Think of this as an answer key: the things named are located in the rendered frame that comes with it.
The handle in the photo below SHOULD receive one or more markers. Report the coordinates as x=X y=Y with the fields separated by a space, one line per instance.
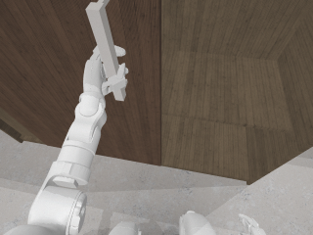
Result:
x=98 y=19

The left robot upper arm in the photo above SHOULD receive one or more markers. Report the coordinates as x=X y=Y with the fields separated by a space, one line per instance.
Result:
x=57 y=211

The robot left forearm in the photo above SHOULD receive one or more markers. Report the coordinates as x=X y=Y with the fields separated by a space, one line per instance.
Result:
x=72 y=167

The robot thigh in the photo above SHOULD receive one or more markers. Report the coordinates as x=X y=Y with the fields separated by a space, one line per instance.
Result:
x=126 y=228
x=193 y=223

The robot right thigh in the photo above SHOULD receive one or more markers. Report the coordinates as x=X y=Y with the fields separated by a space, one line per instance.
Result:
x=193 y=223

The robot left hand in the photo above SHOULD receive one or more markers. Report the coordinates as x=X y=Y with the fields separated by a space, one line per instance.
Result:
x=95 y=74

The wardrobe door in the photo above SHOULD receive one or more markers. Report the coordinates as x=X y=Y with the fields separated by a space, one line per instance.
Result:
x=15 y=124
x=44 y=47

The robot right hand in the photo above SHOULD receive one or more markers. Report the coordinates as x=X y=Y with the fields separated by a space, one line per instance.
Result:
x=251 y=225

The robot left thigh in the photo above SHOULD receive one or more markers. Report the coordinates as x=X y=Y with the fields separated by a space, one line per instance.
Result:
x=126 y=228

